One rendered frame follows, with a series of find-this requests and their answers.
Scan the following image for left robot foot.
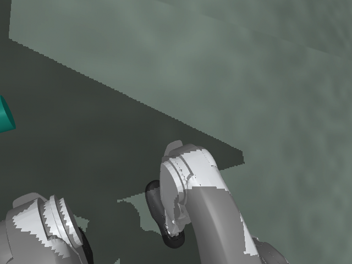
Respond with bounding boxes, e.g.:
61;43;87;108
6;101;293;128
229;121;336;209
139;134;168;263
78;227;94;264

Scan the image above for can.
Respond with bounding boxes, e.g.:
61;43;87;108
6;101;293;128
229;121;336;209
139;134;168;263
0;95;16;133

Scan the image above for right robot foot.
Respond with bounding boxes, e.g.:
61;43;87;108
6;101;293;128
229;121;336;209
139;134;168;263
145;180;185;249

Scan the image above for right robot hand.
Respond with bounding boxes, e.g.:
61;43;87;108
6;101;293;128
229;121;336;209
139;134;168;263
251;235;290;264

